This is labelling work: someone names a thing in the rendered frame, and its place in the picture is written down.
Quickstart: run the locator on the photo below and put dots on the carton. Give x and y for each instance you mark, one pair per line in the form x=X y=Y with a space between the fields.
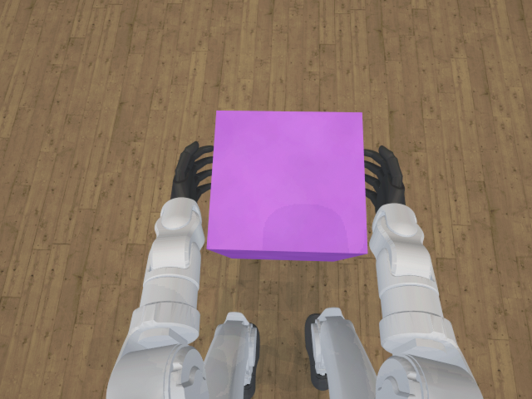
x=288 y=185

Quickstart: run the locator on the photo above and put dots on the robot left forearm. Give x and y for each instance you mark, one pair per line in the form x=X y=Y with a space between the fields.
x=168 y=307

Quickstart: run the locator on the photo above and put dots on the robot right foot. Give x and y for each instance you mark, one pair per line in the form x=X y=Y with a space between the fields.
x=320 y=381

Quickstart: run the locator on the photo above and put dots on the robot left foot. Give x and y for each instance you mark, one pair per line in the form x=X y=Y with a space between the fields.
x=249 y=389

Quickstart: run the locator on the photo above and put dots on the robot right forearm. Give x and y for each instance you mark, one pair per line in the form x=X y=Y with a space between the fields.
x=412 y=319

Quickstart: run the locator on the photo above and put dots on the left robot upper arm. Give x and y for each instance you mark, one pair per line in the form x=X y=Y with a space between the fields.
x=170 y=372

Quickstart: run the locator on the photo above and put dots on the robot left hand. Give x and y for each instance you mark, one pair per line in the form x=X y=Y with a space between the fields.
x=186 y=180

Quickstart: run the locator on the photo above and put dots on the right robot upper arm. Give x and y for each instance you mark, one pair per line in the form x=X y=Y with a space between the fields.
x=405 y=376

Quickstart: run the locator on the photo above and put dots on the robot right hand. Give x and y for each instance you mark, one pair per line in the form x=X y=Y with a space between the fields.
x=389 y=186

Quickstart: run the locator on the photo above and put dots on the robot foot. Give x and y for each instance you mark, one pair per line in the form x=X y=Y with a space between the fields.
x=320 y=381
x=249 y=389

